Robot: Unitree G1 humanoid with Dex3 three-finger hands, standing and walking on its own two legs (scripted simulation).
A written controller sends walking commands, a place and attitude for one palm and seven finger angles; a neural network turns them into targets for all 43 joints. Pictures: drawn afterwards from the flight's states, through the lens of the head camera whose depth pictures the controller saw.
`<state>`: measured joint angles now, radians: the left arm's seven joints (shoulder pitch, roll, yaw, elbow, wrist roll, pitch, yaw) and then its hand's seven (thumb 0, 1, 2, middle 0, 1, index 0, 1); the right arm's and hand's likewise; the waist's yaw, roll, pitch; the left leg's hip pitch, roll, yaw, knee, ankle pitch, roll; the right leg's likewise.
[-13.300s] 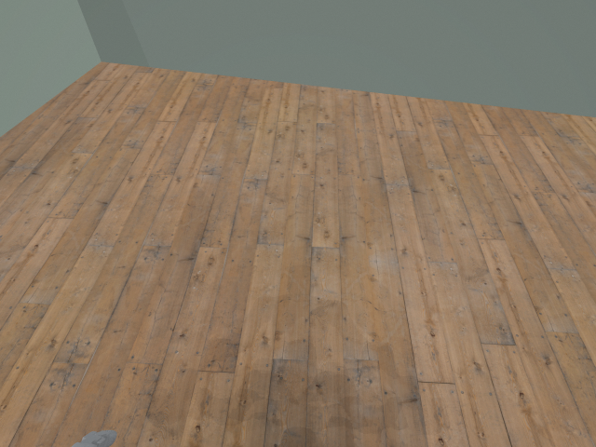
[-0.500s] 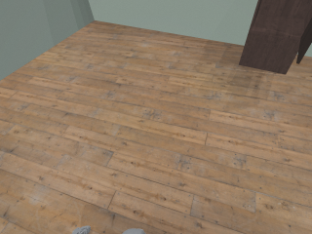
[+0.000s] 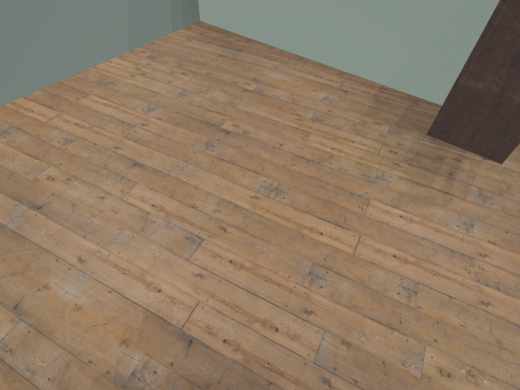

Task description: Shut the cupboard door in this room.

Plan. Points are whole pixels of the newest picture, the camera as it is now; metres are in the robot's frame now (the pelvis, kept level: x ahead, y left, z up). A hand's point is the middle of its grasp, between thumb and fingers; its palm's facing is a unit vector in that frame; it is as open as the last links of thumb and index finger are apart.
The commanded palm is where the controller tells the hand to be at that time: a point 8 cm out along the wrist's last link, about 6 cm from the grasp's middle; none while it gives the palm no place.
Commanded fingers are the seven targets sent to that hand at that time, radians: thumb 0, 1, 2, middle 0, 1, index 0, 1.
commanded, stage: turn or walk to find it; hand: left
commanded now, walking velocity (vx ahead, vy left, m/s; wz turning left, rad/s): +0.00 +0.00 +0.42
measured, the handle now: out of the picture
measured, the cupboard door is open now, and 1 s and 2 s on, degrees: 87 87 87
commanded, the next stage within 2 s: none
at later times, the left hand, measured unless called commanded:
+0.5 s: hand out of the picture -0.04 +0.19 -0.17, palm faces +0.25 -0.94 -0.24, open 7.4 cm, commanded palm none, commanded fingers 0.00 0.90 0.90 -0.20 -0.30 -0.20 -0.30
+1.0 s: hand out of the picture -0.06 +0.20 -0.15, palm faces +0.41 -0.87 -0.29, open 7.4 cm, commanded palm none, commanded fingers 0.00 0.90 0.90 -0.20 -0.30 -0.20 -0.30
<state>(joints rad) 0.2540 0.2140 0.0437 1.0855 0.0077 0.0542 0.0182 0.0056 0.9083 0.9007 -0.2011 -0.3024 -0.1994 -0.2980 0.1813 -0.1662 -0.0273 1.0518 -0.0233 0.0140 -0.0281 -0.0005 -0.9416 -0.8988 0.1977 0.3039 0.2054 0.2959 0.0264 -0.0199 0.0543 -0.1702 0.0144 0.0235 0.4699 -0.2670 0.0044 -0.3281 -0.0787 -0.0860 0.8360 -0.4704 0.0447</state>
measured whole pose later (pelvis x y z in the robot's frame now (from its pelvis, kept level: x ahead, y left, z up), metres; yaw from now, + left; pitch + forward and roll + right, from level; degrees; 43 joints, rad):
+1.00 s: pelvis -0.07 -0.03 -0.01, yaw +24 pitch -1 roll +0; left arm 0.15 0.20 0.04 0.92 0.01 0.02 0.02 0.00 0.91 0.90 -0.20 -0.30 -0.20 -0.30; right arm 0.20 -0.22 -0.07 0.96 -0.02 0.05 0.00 0.00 -0.91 -0.90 0.20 0.30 0.21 0.30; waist -0.02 0.06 0.07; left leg -0.36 -0.03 -0.08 0.63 -0.30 -0.02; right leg -0.25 -0.03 -0.08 0.57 -0.32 0.02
